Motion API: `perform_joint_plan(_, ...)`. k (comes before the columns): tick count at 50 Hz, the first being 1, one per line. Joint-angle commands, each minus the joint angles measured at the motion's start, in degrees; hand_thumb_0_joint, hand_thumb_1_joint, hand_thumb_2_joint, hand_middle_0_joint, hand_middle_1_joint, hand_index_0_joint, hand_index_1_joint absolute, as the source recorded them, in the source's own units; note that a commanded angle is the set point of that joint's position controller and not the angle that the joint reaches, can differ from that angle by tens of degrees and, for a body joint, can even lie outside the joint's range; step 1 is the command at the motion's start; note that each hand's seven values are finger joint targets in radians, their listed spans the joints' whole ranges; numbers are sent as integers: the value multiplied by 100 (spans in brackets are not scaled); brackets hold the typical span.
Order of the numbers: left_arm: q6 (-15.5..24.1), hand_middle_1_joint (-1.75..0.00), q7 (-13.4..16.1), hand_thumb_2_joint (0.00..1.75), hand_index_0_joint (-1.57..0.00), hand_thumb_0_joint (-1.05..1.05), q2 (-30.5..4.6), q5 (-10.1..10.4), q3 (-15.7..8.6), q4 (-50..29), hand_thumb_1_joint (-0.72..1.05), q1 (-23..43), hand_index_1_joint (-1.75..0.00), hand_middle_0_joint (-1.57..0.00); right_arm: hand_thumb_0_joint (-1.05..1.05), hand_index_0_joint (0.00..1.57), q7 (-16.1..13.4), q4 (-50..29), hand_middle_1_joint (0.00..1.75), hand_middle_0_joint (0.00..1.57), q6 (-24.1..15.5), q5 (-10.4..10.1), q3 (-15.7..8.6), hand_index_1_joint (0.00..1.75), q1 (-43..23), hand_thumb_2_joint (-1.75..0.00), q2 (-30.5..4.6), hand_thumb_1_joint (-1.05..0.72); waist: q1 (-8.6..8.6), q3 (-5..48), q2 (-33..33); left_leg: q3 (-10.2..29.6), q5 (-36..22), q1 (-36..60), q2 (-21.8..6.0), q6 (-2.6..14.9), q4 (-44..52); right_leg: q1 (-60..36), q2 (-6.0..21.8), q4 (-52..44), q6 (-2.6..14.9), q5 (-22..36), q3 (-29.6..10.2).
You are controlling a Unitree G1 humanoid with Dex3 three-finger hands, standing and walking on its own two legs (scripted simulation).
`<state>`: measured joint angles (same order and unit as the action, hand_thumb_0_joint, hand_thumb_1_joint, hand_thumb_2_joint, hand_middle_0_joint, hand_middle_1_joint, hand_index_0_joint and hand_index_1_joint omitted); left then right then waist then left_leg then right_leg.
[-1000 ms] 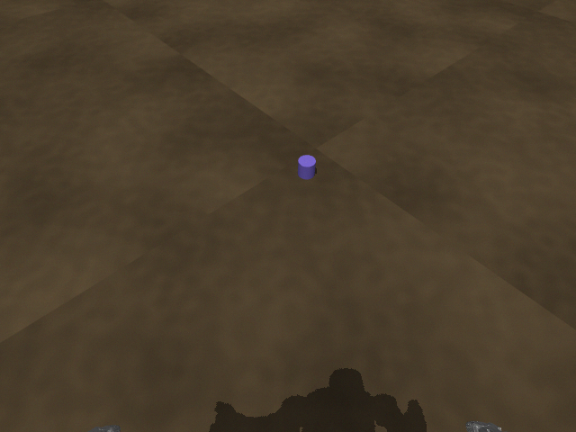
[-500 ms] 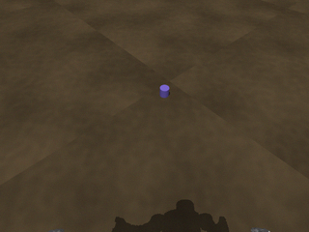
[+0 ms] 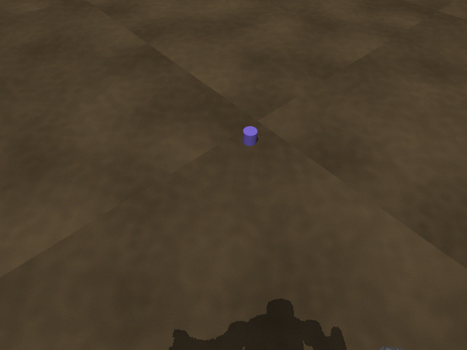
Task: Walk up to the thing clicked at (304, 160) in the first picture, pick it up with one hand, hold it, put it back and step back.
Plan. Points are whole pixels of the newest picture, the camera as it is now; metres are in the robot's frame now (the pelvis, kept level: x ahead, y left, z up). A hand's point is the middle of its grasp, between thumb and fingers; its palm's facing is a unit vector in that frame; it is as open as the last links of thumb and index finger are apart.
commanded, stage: stand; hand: left
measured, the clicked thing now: (249, 136) +1.33 -0.12 -0.74
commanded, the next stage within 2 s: walk up in 0.12 s
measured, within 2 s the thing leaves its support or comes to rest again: neither
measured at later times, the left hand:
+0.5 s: hand (129, 327) +0.17 +0.21 -0.15, palm faces -0.11 -0.89 -0.45, open 7.3 cm
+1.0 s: hand (177, 223) +0.41 +0.15 -0.17, palm faces -0.27 -0.90 -0.34, open 7.3 cm
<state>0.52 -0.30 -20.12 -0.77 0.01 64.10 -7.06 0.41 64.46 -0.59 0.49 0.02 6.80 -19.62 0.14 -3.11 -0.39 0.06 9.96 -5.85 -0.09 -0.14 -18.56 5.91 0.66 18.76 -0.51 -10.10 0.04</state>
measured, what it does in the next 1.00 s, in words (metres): walks ahead: right foot, then left foot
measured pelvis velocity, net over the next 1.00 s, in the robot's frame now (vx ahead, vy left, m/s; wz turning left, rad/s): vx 0.31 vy -0.11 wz -0.23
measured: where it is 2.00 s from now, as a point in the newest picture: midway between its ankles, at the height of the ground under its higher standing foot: (276, 231)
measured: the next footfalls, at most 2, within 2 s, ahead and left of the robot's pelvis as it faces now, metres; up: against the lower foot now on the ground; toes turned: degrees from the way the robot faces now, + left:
right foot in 0.44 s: +0.17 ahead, -0.23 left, +0.00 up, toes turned -11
left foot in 0.86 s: +0.42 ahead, -0.01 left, +0.00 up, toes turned -6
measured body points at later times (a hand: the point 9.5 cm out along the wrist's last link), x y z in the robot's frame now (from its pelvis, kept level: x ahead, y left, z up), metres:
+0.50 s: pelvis +0.08 -0.09 -0.04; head +0.08 -0.11 +0.41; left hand +0.18 +0.26 -0.12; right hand +0.09 -0.44 -0.16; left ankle +0.01 +0.10 -0.73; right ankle +0.13 -0.22 -0.75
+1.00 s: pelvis +0.31 -0.11 -0.02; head +0.33 -0.09 +0.43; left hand +0.43 +0.20 -0.15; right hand +0.32 -0.44 -0.11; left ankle +0.38 +0.00 -0.75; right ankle +0.21 -0.23 -0.67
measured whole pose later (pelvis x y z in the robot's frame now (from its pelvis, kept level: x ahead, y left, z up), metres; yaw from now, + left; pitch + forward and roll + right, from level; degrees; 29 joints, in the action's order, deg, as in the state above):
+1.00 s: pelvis +0.31 -0.11 -0.02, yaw -13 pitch -3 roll -1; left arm 2.8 -2.0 -24.6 -0.4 -2.2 51.5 -18.7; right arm 3.3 48.4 -5.0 0.9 -4.3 13.7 -21.7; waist 0.9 -4.5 -2.5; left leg -6.2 14.4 -16.5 -4.0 1.0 -33.5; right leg 20.1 -1.3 64.8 2.7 -24.7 -3.5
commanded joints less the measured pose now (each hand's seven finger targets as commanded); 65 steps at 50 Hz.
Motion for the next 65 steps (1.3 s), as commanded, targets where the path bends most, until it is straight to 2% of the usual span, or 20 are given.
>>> perform_joint_plan(1,131,-30,69,90,-20,0,-1188,20,-210,-376,90,225,-30,-20,0,20,-91,-356,30,20,-129,5,-221,30,-248,-90,-1240,-90,-21,306,94,583,-442,-90,-689,141,351,46,653,-332,195,406,-535)
perform_joint_plan(5,126,-30,69,90,-20,0,-1181,18,-213,-365,90,220,-30,-20,0,20,-97,-346,30,20,-130,9,-213,30,-210,-90,-1243,-90,-13,357,89,574,-437,-62,-696,150,330,9,674,-319,198,432,-542)
perform_joint_plan(6,122,-30,-127,90,-20,0,-1687,-124,-611,-797,90,-153,-30,-20,0,20,-10,-716,30,20,-278,161,-630,30,234,-90,-1909,-90,135,926,32,652,2344,680,-701,566,-95,717,260,302,379,-2002,-579)
perform_joint_plan(8,26,-30,-276,90,-20,0,-1418,-160,-605,-971,90,497,-30,-20,0,20,13,-584,30,20,-333,210,-837,30,730,-90,-2207,-90,528,-23,1106,2001,4048,922,-1816,1089,1035,2856,-14,2403,192,-1818,50)
perform_joint_plan(10,48,-30,-336,90,-20,0,-1495,-172,-649,-1208,90,528,-30,-20,0,20,-5,-842,30,20,-415,199,-922,30,521,-90,-2306,-90,399,-425,668,2600,3462,463,-2662,1485,1330,3371,463,3210,204,-1570,-685)
perform_joint_plan(21,156,-30,-496,90,-20,0,-1566,-133,-874,-864,90,-1436,-30,-20,0,20,146,-1496,30,20,-325,264,-838,30,-293,-90,-1829,-90,-580,91,271,-341,2818,-1644,-1057,720,-906,-308,115,1504,65,-197,541)
perform_joint_plan(23,242,-30,-291,90,-20,0,-2238,-185,-1129,-717,90,-2566,-30,-20,0,20,175,-1628,30,20,-278,245,-541,30,16,-90,-1029,-90,-1096,289,-2219,-763,2845,-3257,-75,419,-4228,-1347,695,296,400,-2585,-1230)
perform_joint_plan(24,314,-30,-251,90,-20,0,-2483,-190,-1088,-1091,90,-2057,-30,-20,0,20,198,-1745,30,20,-244,94,-539,30,171,-90,-1182,-90,-742,129,-1986,-236,2369,-3551,96,177,-4946,-637,1864,-1209,937,-4142,-3779)
perform_joint_plan(25,322,-30,-278,90,-20,0,-2657,-97,-1060,-1319,90,-1436,-30,-20,0,20,176,-1708,30,20,-247,128,-687,30,99,-90,-1723,-90,-504,-344,-1316,143,2096,-3258,-304,136,-4921,146,2278,-1456,1417,-4519,-4498)
perform_joint_plan(32,461,-30,-201,90,-20,0,-1889,54,-796,-1567,90,-999,-30,-20,0,20,332,-1448,30,20,-271,65,-710,30,688,-90,-1677,-90,-92,-405,-572,122,798,-2289,-736,139,-3504,853,1198,-740,1229,-1779,-1658)
perform_joint_plan(39,516,-30,-218,90,-20,0,-1911,42,-757,-1805,90,-1207,-30,-20,0,20,370,-1930,30,20,-406,124,-732,30,-57,-90,-1442,-90,-319,-224,-309,-284,138,-1788,-525,4,-1649,567,1129,-163,1176,-232,-1025)
perform_joint_plan(42,484,-30,-206,90,-20,0,-1851,24,-688,-1896,90,-1119,-30,-20,0,20,311,-1762,30,20,-478,140,-824,30,769,-90,-1463,-90,226,208,-32,-585,-46,-77,-148,165,-1066,1098,891,1122,937,1008,-564)
perform_joint_plan(43,479,-30,-190,90,-20,0,-1567,28,-611,-1931,90,-1293,-30,-20,0,20,241,-1543,30,20,-524,173,-941,30,1591,-90,-1751,-90,550,739,687,-328,385,1034,-273,374,-812,1484,410,2670,747,1267,-150)
perform_joint_plan(45,452,-30,-105,90,-20,0,-1219,115,-489,-1931,90,-1706,-30,-20,0,20,140,-1677,30,20,-567,190,-1099,30,1984,-90,-2361,-90,562,1015,1585,3633,2366,1953,-2498,1160,482,3524,-655,4755,372,-1899,-238)
perform_joint_plan(46,409,-30,-28,90,-20,0,-1785,52,-589,-1845,90,-1572,-30,-20,0,20,173,-1741,30,20,-533,18,-1114,30,1645,-90,-2411,-90,493,791,1149,3779,2579,1459,-2728,1553,451,3457,-177,5198,439,-2017,-706)
perform_joint_plan(52,374,-30,-236,90,-20,0,-1381,169,-558,-1697,90,-1497,-30,-20,0,20,136,-1990,30,20,-594,-17,-781,30,981,-90,-1803,-90,-29,-169,877,372,-804,-512,-1525,1124,292,2404,275,4062,171,-785,-505)
perform_joint_plan(57,365,-30,-393,90,-20,0,-1312,68,-563,-2061,90,-567,-30,-20,0,20,153,-2099,30,20,-583,25,-784,30,1164,-90,-1921,-90,221,-247,1048,-60,-1199,-254,-1513,1275,204,2366,432,2385,93,-284,58)
perform_joint_plan(63,434,-30,-345,90,-20,0,-1504,20,-731,-1734,90,-1203,-30,-20,0,20,155,-2257,30,20,-451,-20,-719,30,1085,-90,-1779,-90,-300,427,210,-349,-979,-929,-1253,860,-1464,8,-35,1364,361,275,483)
perform_joint_plan(64,489,-30,-272,90,-20,0,-1749,18,-852,-1577,90,-1780,-30,-20,0,20,158,-2261,30,20,-448,-29,-600,30,1381,-90,-1455,-90,-557,880,-693,-584,-756,-1195,-909,668,-2835,-809,48,1082,449,-86,141)
perform_joint_plan(65,535,-30,-188,90,-20,0,-2212,-3,-1001,-1603,90,-2158,-30,-20,0,20,170,-2322,30,20,-435,-40,-463,30,1760,-90,-1055,-90,-599,1210,-1926,-654,1290,-2117,-293,413,-4215,-1502,1289,548,739,-788,-1831)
